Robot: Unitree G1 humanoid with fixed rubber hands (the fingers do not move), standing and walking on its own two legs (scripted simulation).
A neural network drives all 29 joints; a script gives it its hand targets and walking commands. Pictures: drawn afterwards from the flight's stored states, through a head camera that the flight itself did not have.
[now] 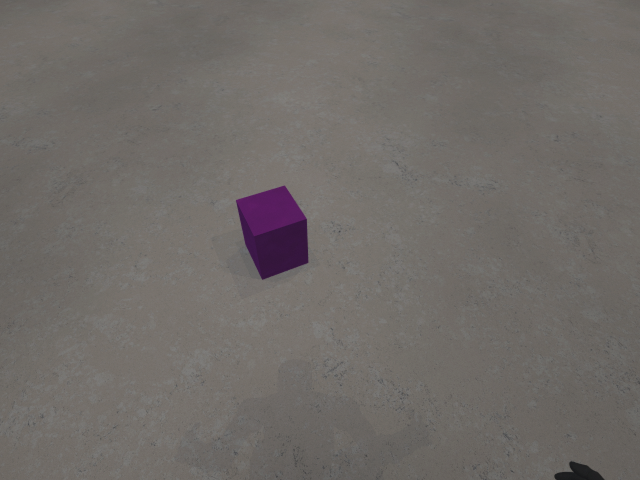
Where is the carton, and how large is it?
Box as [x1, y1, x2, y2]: [236, 186, 307, 279]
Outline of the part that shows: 285,186 281,186 236,200 245,243 262,279 307,262 306,218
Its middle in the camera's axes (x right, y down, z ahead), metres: -0.19 -0.04 +1.51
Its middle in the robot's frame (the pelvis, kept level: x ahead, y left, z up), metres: +1.12 +0.17 -0.62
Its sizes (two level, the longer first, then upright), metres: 0.210 0.200 0.250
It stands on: the floor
